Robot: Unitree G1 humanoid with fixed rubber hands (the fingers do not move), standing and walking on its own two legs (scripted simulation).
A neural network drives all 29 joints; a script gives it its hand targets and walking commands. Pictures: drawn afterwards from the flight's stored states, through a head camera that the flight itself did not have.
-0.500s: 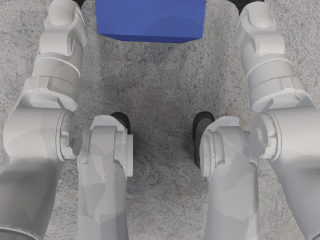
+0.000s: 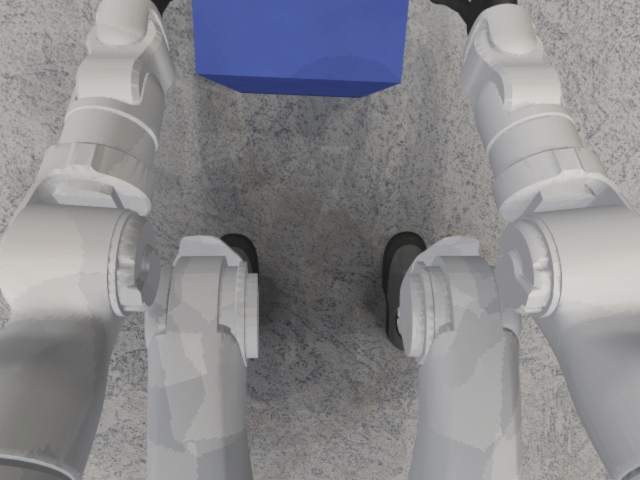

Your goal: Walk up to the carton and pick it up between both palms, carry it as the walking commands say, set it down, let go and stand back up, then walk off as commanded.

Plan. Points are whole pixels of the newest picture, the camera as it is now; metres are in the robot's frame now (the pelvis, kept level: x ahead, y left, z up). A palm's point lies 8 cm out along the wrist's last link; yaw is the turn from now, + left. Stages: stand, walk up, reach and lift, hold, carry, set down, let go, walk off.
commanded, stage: reach and lift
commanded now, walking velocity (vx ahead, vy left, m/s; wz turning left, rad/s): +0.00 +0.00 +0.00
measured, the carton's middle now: (302, 0) +0.55 +0.03 -0.26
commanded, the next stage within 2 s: none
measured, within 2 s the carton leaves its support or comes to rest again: leaves its support in 0.68 s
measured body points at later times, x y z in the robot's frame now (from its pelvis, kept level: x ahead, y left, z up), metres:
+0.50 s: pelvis +0.01 +0.00 +0.00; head +0.38 +0.01 +0.24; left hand +0.55 +0.16 -0.20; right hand +0.55 -0.11 -0.20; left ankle +0.11 +0.14 -0.35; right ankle +0.11 -0.15 -0.35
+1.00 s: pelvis +0.01 +0.00 +0.00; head +0.38 +0.01 +0.26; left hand +0.54 +0.16 -0.19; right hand +0.54 -0.11 -0.20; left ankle +0.11 +0.14 -0.35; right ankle +0.11 -0.15 -0.35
